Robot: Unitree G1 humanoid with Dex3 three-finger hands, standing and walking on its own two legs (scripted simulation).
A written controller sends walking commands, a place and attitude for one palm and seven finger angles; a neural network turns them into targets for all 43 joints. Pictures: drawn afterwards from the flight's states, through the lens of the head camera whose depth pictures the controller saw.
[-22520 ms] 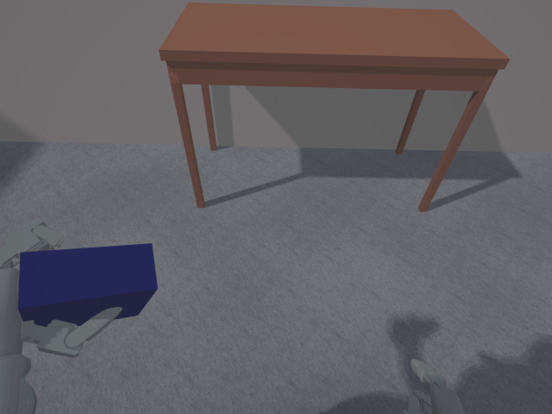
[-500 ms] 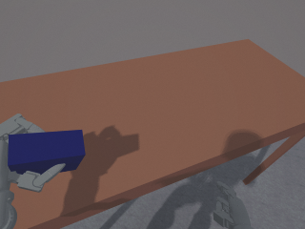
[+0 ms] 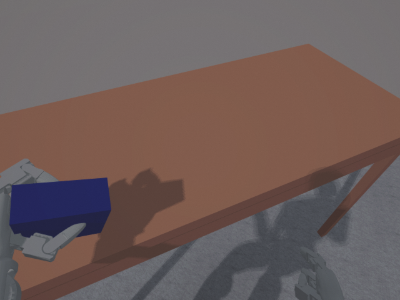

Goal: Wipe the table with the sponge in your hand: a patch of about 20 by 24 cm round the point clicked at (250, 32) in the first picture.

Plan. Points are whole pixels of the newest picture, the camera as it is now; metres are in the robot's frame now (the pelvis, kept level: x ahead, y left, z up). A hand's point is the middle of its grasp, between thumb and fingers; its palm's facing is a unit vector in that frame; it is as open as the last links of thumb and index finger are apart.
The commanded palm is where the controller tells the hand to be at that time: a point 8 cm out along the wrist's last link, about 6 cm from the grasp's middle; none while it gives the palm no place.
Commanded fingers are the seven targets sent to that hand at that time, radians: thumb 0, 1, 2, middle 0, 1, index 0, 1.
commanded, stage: come to a stop and stand still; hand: left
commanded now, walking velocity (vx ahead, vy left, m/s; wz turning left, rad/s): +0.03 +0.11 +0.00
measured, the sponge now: (77, 211) +0.22 +0.21 +0.14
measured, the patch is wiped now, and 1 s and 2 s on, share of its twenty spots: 0.00 0.00 0.00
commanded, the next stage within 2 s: look again from close up in 0.98 s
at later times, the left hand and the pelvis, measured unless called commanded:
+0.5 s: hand (13, 208) +0.22 +0.29 +0.15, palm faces +0.40 -0.85 -0.35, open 9.1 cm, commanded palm +0.16 +0.33 +0.18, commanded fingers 0.00 0.10 1.30 -1.20 -1.60 -1.20 -1.60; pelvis +0.01 +0.04 +0.01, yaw +1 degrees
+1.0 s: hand (3, 196) +0.24 +0.32 +0.16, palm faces +0.38 -0.85 -0.37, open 9.1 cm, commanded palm +0.18 +0.36 +0.18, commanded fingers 0.00 0.10 1.30 -1.20 -1.60 -1.20 -1.60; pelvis +0.03 +0.07 +0.01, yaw +1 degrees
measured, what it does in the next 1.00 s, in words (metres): shifts its weight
